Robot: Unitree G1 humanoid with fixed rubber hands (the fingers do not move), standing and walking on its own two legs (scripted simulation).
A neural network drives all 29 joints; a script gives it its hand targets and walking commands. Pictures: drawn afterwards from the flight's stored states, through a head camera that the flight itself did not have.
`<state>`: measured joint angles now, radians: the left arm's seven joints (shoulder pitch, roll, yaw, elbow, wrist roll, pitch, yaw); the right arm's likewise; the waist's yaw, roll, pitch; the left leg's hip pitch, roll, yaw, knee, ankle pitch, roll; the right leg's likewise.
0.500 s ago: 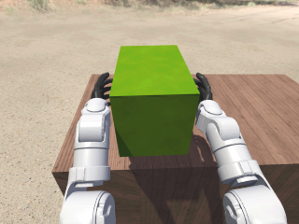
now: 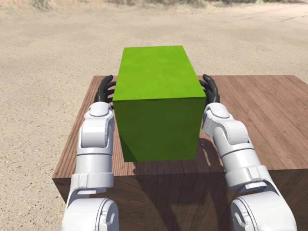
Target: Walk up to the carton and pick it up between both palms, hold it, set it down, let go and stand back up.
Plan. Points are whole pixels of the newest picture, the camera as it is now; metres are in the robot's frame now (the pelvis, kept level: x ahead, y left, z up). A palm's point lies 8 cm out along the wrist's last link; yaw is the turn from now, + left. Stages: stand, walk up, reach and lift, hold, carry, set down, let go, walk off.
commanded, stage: hold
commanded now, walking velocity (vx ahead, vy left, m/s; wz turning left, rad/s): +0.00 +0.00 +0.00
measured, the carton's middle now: (156, 98) +0.42 +0.00 +0.20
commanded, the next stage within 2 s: none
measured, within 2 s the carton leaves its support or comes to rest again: neither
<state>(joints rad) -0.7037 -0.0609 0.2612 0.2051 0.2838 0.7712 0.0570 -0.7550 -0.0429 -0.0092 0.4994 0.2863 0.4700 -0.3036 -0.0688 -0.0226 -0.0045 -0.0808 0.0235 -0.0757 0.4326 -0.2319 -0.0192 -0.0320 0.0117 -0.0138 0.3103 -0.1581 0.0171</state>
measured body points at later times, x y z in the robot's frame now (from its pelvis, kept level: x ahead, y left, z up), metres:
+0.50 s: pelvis +0.00 +0.00 +0.00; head -0.06 +0.02 +0.45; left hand +0.38 +0.14 +0.22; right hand +0.38 -0.13 +0.21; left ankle +0.01 +0.13 -0.74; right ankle +0.02 -0.13 -0.74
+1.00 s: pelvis -0.01 -0.01 +0.00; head -0.06 +0.02 +0.45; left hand +0.38 +0.14 +0.22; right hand +0.38 -0.13 +0.21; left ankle +0.01 +0.13 -0.74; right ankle +0.02 -0.13 -0.74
